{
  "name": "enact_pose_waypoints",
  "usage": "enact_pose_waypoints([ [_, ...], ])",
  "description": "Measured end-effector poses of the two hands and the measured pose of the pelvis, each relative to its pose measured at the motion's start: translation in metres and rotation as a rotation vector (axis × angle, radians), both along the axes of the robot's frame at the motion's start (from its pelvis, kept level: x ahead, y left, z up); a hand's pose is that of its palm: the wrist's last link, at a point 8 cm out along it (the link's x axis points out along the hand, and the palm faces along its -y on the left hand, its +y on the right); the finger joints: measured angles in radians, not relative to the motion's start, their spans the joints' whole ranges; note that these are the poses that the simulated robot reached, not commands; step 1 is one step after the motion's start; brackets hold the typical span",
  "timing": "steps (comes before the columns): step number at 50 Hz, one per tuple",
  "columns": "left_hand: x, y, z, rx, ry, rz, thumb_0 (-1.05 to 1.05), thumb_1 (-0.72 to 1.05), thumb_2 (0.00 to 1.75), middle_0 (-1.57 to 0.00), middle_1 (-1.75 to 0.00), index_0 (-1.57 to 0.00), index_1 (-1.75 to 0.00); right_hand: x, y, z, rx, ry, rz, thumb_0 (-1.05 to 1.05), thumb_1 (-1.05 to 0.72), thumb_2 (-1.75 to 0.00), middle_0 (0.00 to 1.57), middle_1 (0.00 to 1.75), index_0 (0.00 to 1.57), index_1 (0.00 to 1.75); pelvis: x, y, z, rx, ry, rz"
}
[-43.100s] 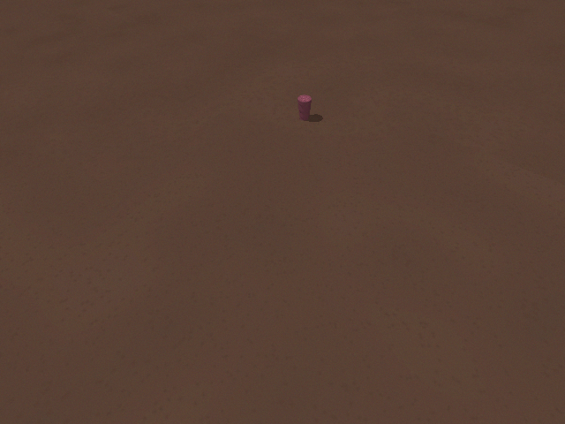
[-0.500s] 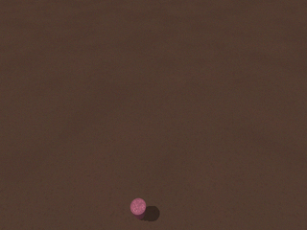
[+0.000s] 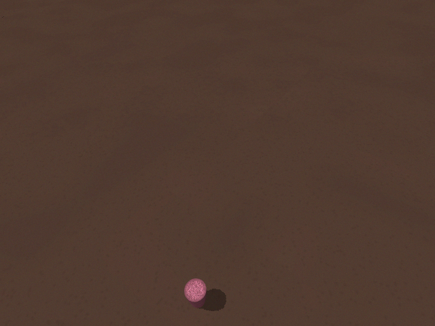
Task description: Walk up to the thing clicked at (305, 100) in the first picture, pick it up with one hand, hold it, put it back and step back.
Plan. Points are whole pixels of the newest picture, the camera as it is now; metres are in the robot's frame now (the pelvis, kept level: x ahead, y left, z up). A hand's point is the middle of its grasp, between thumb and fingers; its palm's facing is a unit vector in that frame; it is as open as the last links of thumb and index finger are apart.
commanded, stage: stand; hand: left
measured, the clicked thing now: (196, 295) +0.40 +0.14 -0.71
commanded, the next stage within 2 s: go down in 1.02 s
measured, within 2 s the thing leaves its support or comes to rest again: neither
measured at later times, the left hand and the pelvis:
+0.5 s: hand out of the picture +0.09 +0.24 -0.15, palm faces -0.02 -0.94 -0.35, open 7.4 cm; pelvis +0.02 -0.01 +0.00, yaw -1 degrees
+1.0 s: hand out of the picture +0.11 +0.23 -0.15, palm faces -0.01 -0.94 -0.34, open 7.4 cm; pelvis +0.03 -0.02 +0.00, yaw -1 degrees
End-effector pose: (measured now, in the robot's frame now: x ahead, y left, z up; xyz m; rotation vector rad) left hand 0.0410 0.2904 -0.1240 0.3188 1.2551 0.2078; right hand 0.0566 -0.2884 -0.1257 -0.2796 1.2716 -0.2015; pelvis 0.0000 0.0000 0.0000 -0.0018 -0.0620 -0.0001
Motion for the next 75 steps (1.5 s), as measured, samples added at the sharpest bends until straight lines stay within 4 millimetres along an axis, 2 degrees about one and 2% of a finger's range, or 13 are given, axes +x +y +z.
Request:
enact_pose_waypoints([
  [21,0.039,-0.007,0.006,-0.002,-0.032,-0.01,0.0,0.9,0.9,-0.21,-0.3,-0.2,-0.3,0.02,-0.01,0.003,-0.008,-0.014,-0.001,0.0,-0.91,-0.9,0.2,0.3,0.2,0.3,0.016,-0.007,0.003,0.004,0.01,-0.009],
  [42,0.052,-0.012,0.006,-0.004,-0.024,-0.007,0.0,0.9,0.9,-0.21,-0.3,-0.21,-0.3,0.035,-0.019,0.005,-0.018,-0.014,0.002,0.0,-0.91,-0.9,0.2,0.3,0.2,0.3,0.029,-0.013,0.004,0.004,0.024,-0.011],
  [58,0.06,-0.015,0.01,-0.002,-0.061,0.0,0.0,0.89,0.89,-0.2,-0.29,-0.2,-0.29,0.04,-0.021,0.006,-0.014,-0.049,0.0,0.0,-0.91,-0.9,0.2,0.3,0.2,0.3,0.029,-0.017,0.003,0.004,0.034,-0.009],
  [63,0.095,-0.02,0.006,-0.021,-0.164,0.03,0.0,0.76,0.75,-0.13,-0.22,-0.12,-0.22,0.046,-0.008,0.006,0.003,-0.149,0.013,0.01,-0.92,-0.91,0.2,0.3,0.2,0.3,0.018,-0.019,-0.003,-0.001,0.086,-0.007],
  [68,0.131,-0.013,-0.004,-0.027,-0.202,-0.007,0.0,0.48,0.53,-0.07,-0.17,-0.07,-0.17,0.043,0.003,0.001,0.018,-0.185,-0.002,0.01,-0.92,-0.91,0.2,0.3,0.2,0.3,0.013,-0.02,-0.015,-0.002,0.162,-0.021],
  [71,0.141,-0.009,-0.008,-0.017,-0.23,-0.01,0.0,0.3,0.42,-0.06,-0.15,-0.06,-0.16,0.04,0.007,-0.004,0.022,-0.197,-0.015,0.01,-0.91,-0.91,0.2,0.3,0.2,0.3,0.014,-0.018,-0.022,-0.004,0.191,-0.03],
  [75,0.142,-0.005,-0.013,-0.012,-0.22,-0.009,0.0,0.08,0.31,-0.06,-0.14,-0.06,-0.15,0.043,0.011,-0.011,0.024,-0.22,-0.028,0.01,-0.89,-0.9,0.2,0.3,0.2,0.3,0.019,-0.014,-0.032,-0.009,0.22,-0.035],
])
